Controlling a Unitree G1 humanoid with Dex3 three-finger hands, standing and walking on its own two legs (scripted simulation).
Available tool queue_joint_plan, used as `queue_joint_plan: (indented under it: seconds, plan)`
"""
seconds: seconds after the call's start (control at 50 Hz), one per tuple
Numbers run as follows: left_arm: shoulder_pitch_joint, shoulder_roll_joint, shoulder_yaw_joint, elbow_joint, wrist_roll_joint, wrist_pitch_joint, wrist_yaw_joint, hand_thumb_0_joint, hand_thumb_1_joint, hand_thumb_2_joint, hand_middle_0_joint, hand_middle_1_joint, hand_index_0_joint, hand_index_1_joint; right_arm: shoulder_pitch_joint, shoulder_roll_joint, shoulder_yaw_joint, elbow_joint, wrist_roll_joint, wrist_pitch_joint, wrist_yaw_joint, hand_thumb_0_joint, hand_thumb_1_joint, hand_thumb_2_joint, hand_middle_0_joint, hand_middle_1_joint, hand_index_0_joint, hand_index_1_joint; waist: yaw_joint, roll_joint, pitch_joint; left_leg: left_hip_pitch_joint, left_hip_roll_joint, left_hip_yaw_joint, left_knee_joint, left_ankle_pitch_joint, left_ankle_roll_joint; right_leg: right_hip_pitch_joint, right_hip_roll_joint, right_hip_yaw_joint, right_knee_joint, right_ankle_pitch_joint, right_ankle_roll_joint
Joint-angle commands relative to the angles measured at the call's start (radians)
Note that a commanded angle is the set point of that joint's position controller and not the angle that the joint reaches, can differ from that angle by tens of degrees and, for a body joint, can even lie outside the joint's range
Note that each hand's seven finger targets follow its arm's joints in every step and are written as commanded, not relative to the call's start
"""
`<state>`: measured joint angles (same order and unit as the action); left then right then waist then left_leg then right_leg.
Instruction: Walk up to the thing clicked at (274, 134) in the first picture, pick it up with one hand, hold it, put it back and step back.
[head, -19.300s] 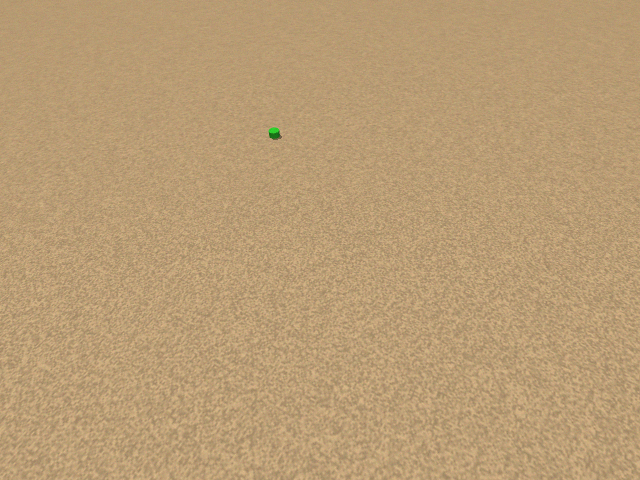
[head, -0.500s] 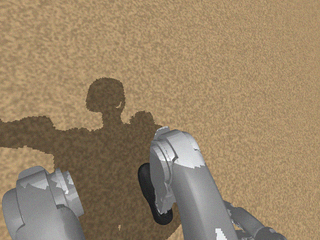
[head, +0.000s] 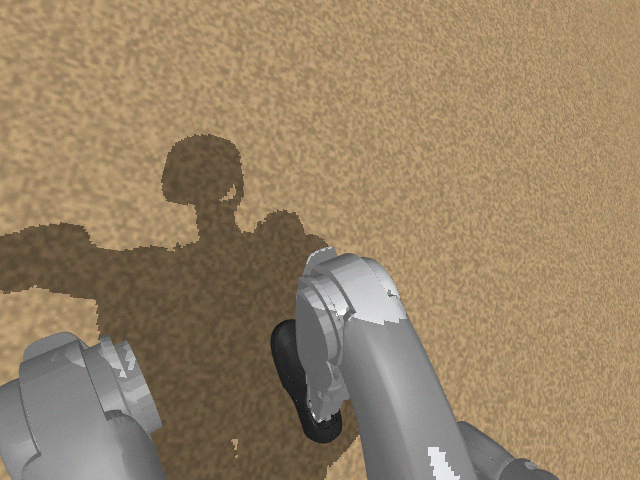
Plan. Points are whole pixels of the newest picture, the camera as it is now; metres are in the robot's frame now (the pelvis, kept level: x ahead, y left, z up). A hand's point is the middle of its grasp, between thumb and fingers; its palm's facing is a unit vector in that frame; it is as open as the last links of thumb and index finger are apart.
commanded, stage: close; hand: left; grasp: from above
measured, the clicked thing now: out of the picture +0.44 +0.35 -0.28
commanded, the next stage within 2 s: settle in 1.42 s
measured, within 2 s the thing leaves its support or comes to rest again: leaves its support in 1.80 s
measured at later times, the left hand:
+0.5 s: hand out of the picture +0.42 +0.34 -0.26, palm faces -0.44 -0.18 -0.88, open 12.4 cm
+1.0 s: hand out of the picture +0.42 +0.35 -0.25, palm faces -0.43 -0.16 -0.89, open 9.9 cm
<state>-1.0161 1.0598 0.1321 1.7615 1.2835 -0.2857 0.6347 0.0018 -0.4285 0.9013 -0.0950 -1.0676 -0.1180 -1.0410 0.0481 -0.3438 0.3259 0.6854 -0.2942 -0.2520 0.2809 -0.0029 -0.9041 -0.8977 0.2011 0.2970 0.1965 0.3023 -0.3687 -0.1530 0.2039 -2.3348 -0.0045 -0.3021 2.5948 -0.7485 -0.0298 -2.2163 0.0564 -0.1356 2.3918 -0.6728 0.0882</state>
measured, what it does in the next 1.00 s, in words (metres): stands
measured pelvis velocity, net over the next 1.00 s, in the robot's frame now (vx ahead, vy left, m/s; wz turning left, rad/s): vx -0.01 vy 0.00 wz -0.01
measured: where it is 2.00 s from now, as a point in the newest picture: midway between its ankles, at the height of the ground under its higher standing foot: (235, 448)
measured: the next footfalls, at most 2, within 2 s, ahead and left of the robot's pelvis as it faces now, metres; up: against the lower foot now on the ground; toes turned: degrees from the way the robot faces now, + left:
none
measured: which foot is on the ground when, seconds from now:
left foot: down 0.00-1.00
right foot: down 0.00-1.00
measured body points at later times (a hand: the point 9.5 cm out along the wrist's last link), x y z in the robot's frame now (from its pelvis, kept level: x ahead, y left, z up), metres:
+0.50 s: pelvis -0.01 +0.00 +0.00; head +0.27 +0.14 +0.33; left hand +0.44 +0.35 -0.21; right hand +0.06 -0.26 -0.04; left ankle +0.06 +0.13 -0.26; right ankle +0.12 -0.13 -0.26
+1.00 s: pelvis -0.01 +0.00 +0.00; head +0.27 +0.14 +0.33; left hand +0.44 +0.35 -0.20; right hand +0.07 -0.25 -0.05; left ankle +0.06 +0.13 -0.26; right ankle +0.12 -0.13 -0.26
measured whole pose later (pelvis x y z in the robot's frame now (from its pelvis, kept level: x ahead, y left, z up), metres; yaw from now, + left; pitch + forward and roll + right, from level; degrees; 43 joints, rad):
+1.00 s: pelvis -0.01 +0.00 +0.00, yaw -1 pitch +26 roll -16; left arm -1.05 1.08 0.11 1.77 1.28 -0.27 0.66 0.00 0.13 0.51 -0.46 -0.78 -0.52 -0.73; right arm 0.04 -0.36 0.34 0.66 -0.30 -0.25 0.26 0.00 -0.90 -0.89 0.20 0.30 0.20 0.30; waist -0.38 -0.16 0.21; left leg -2.33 0.00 -0.30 2.58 -0.73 -0.02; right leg -2.21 0.06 -0.14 2.37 -0.65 0.09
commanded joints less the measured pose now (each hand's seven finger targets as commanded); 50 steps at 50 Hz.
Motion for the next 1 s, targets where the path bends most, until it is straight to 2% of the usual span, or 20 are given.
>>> queue_joint_plan:
  seconds: [0.0,0.06,0.1,0.16,0.28,0.3,0.34,0.42,0.46,0.5,0.52,0.54,0.56,0.62,0.66,0.76,0.8,0.84,0.86,0.98]
  plan:
    - [-0.215,0.222,-0.005,-0.1,0.009,-0.02,0.067,0.0,-0.356,0.834,-0.129,-1.03,-0.165,-0.992,0.178,-0.354,-0.103,0.016,-0.002,0.004,-0.012,0.0,-0.891,-0.899,0.2,0.3,0.2,0.3,-0.057,0.543,-0.657,0.5,0.045,0.136,-0.261,0.295,0.027,0.365,0.031,-0.153,-0.173,0.314,-0.088]
    - [-0.241,0.219,-0.016,-0.112,0.005,-0.011,0.078,0.0,-0.333,0.818,-0.144,-1.006,-0.18,-0.968,0.177,-0.363,-0.11,0.024,-0.002,0.002,-0.018,0.0,-0.89,-0.898,0.2,0.3,0.2,0.3,-0.065,0.55,-0.644,0.498,0.046,0.136,-0.269,0.282,0.025,0.348,0.032,-0.154,-0.186,0.301,-0.089]
    - [-0.23,0.236,-0.006,-0.088,0.01,0.005,0.089,0.0,-0.314,0.81,-0.159,-0.995,-0.194,-0.957,0.176,-0.364,-0.113,0.02,0.003,0.003,-0.026,0.0,-0.889,-0.898,0.2,0.3,0.2,0.3,-0.056,0.54,-0.63,0.482,0.046,0.14,-0.291,0.249,0.024,0.357,0.034,-0.146,-0.204,0.274,-0.094]
    - [-0.24,0.214,-0.035,-0.082,0.004,0.025,0.085,0.0,-0.288,0.781,-0.17,-0.991,-0.21,-0.948,0.158,-0.364,-0.116,0.018,0.002,0.001,-0.029,0.0,-0.89,-0.898,0.2,0.3,0.2,0.3,-0.059,0.541,-0.61,0.463,0.045,0.138,-0.296,0.209,0.025,0.329,0.03,-0.144,-0.205,0.24,-0.096]
    - [-0.212,0.237,-0.005,-0.028,-0.014,0.053,0.061,0.0,-0.238,0.74,-0.206,-0.958,-0.249,-0.912,0.187,-0.374,-0.113,-0.003,0.012,-0.003,-0.029,0.0,-0.889,-0.897,0.2,0.3,0.2,0.3,-0.065,0.498,-0.617,0.469,0.048,0.122,-0.298,0.231,0.031,0.337,0.027,-0.145,-0.204,0.26,-0.09]
    - [-0.217,0.242,-0.005,-0.044,-0.015,0.051,0.059,0.0,-0.228,0.732,-0.215,-0.951,-0.258,-0.905,0.178,-0.369,-0.111,-0.001,0.017,-0.004,-0.031,0.0,-0.889,-0.897,0.2,0.3,0.2,0.3,-0.054,0.5,-0.623,0.473,0.048,0.122,-0.297,0.237,0.03,0.336,0.026,-0.143,-0.2,0.263,-0.09]
    - [-0.228,0.228,-0.013,-0.056,-0.022,0.049,0.047,0.0,-0.205,0.706,-0.236,-0.936,-0.28,-0.889,0.175,-0.366,-0.111,-0.007,0.015,-0.008,-0.03,0.0,-0.892,-0.899,0.2,0.3,0.2,0.3,-0.059,0.529,-0.621,0.492,0.048,0.122,-0.302,0.244,0.026,0.334,0.026,-0.143,-0.191,0.267,-0.093]
    - [-0.223,0.269,0.002,-0.096,-0.024,0.032,0.035,0.0,-0.156,0.666,-0.269,-0.905,-0.316,-0.855,0.163,-0.363,-0.097,-0.007,0.019,-0.005,-0.033,0.0,-0.89,-0.898,0.2,0.3,0.2,0.3,-0.049,0.553,-0.635,0.501,0.05,0.128,-0.297,0.257,0.024,0.351,0.025,-0.142,-0.19,0.275,-0.093]
    - [-0.237,0.259,-0.002,-0.124,-0.023,0.02,0.034,0.0,-0.145,0.664,-0.288,-0.883,-0.331,-0.838,0.165,-0.372,-0.108,-0.007,0.017,-0.003,-0.034,0.0,-0.89,-0.898,0.2,0.3,0.2,0.3,-0.05,0.578,-0.649,0.525,0.053,0.123,-0.303,0.273,0.018,0.348,0.027,-0.146,-0.183,0.282,-0.096]
    - [-0.209,0.236,-0.012,-0.075,-0.019,0.016,0.03,0.0,-0.105,0.632,-0.308,-0.877,-0.357,-0.824,0.161,-0.348,-0.091,-0.002,0.011,0.0,-0.028,0.0,-0.89,-0.898,0.2,0.3,0.2,0.3,-0.059,0.555,-0.619,0.507,0.052,0.12,-0.294,0.265,0.02,0.332,0.026,-0.152,-0.179,0.277,-0.093]
    - [-0.21,0.224,-0.029,-0.082,-0.018,0.015,0.025,0.0,-0.098,0.629,-0.313,-0.873,-0.363,-0.821,0.154,-0.357,-0.096,-0.009,0.013,0.0,-0.029,0.0,-0.89,-0.898,0.2,0.3,0.2,0.3,-0.064,0.543,-0.602,0.487,0.051,0.126,-0.289,0.238,0.024,0.329,0.026,-0.15,-0.189,0.262,-0.091]
    - [-0.208,0.234,-0.017,-0.095,-0.017,0.011,0.03,0.0,-0.087,0.638,-0.326,-0.863,-0.372,-0.814,0.17,-0.364,-0.106,-0.002,0.012,0.004,-0.033,0.0,-0.889,-0.897,0.2,0.3,0.2,0.3,-0.061,0.544,-0.618,0.501,0.051,0.125,-0.298,0.247,0.023,0.339,0.031,-0.149,-0.2,0.268,-0.092]
    - [-0.266,0.248,-0.022,-0.154,-0.016,0.002,0.034,0.0,-0.062,0.615,-0.34,-0.849,-0.388,-0.797,0.162,-0.375,-0.113,-0.002,0.016,0.003,-0.036,0.0,-0.888,-0.897,0.2,0.3,0.2,0.3,-0.057,0.575,-0.622,0.5,0.05,0.126,-0.302,0.248,0.019,0.33,0.025,-0.148,-0.196,0.268,-0.094]
    - [-0.204,0.23,-0.023,-0.078,-0.002,0.007,0.04,0.0,-0.031,0.585,-0.365,-0.823,-0.414,-0.771,0.173,-0.371,-0.105,-0.006,0.007,0.005,-0.028,0.0,-0.888,-0.897,0.2,0.3,0.2,0.3,-0.058,0.539,-0.602,0.492,0.05,0.12,-0.3,0.252,0.021,0.323,0.028,-0.155,-0.189,0.271,-0.093]
    - [-0.223,0.213,-0.032,-0.08,-0.004,0.001,0.038,0.0,0.009,0.559,-0.376,-0.83,-0.434,-0.768,0.175,-0.371,-0.103,-0.003,0.005,0.003,-0.026,0.0,-0.886,-0.896,0.2,0.3,0.2,0.3,-0.072,0.528,-0.584,0.5,0.051,0.108,-0.3,0.245,0.018,0.301,0.02,-0.162,-0.175,0.265,-0.09]
    - [-0.201,0.241,-0.014,-0.073,0.0,0.004,0.051,0.0,0.085,0.544,-0.446,-0.8,-0.501,-0.741,0.177,-0.368,-0.098,-0.004,0.002,0.004,-0.029,0.0,-0.889,-0.897,0.2,0.3,0.2,0.3,-0.06,0.529,-0.617,0.499,0.051,0.118,-0.305,0.251,0.022,0.35,0.031,-0.151,-0.202,0.27,-0.093]
    - [-0.242,0.236,-0.023,-0.101,-0.006,0.002,0.055,0.0,0.104,0.51,-0.45,-0.788,-0.511,-0.724,0.169,-0.373,-0.103,-0.004,0.002,0.004,-0.032,0.0,-0.888,-0.897,0.2,0.3,0.2,0.3,-0.067,0.536,-0.624,0.502,0.053,0.107,-0.309,0.251,0.018,0.334,0.027,-0.156,-0.191,0.27,-0.092]
    - [-0.207,0.216,-0.03,-0.042,-0.005,0.012,0.05,0.0,0.129,0.495,-0.472,-0.774,-0.533,-0.71,0.162,-0.354,-0.09,-0.005,0.005,0.002,-0.029,0.0,-0.889,-0.897,0.199,0.3,0.199,0.3,-0.067,0.529,-0.604,0.501,0.055,0.106,-0.298,0.245,0.018,0.322,0.024,-0.156,-0.184,0.268,-0.091]
    - [-0.221,0.208,-0.039,-0.064,-0.01,0.01,0.047,0.0,0.155,0.476,-0.487,-0.768,-0.551,-0.7,0.173,-0.356,-0.089,-0.004,0.001,-0.001,-0.026,0.0,-0.89,-0.897,0.2,0.3,0.2,0.3,-0.076,0.533,-0.591,0.491,0.053,0.11,-0.297,0.243,0.02,0.318,0.026,-0.158,-0.185,0.268,-0.088]
    - [-0.197,0.247,-0.023,-0.048,-0.014,0.019,0.039,0.0,0.247,0.453,-0.572,-0.713,-0.631,-0.651,0.163,-0.354,-0.08,-0.002,0.005,0.006,-0.034,0.0,-0.89,-0.897,0.199,0.3,0.199,0.3,-0.057,0.53,-0.595,0.486,0.052,0.116,-0.308,0.244,0.019,0.339,0.026,-0.149,-0.199,0.26,-0.093]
